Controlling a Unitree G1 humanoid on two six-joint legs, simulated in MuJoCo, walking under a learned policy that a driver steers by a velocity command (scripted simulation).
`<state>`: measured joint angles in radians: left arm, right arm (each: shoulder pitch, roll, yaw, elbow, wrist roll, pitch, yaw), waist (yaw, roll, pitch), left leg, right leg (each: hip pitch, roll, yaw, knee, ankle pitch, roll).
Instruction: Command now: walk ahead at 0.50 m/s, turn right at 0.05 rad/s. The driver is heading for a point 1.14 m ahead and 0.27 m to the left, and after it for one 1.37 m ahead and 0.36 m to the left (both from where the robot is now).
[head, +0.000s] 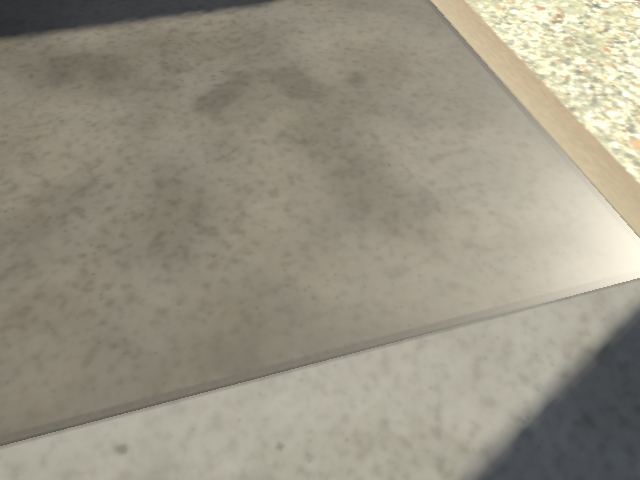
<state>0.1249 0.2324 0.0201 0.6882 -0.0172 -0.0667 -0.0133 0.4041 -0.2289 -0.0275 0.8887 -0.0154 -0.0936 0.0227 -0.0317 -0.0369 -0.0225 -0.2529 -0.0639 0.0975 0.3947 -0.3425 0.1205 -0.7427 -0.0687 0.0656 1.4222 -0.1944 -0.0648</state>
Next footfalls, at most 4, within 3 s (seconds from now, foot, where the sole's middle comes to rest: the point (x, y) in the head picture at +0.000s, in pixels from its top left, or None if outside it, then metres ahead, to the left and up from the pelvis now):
0.28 right None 0.36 -0.15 -0.73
0.82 left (262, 401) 0.64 0.12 -0.68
1.36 right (359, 280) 0.95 -0.11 -0.67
1.90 left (220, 221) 1.14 0.24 -0.67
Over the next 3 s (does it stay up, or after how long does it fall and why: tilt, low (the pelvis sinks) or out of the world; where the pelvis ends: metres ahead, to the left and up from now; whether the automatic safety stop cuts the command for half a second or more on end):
stays up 1.18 0.19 0.11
